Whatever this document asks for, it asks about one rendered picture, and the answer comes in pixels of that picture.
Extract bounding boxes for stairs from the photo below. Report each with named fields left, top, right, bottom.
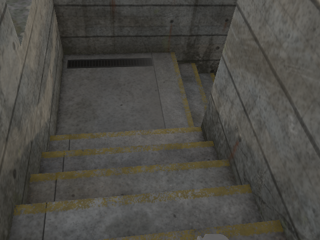
left=178, top=63, right=215, bottom=127
left=9, top=126, right=287, bottom=240

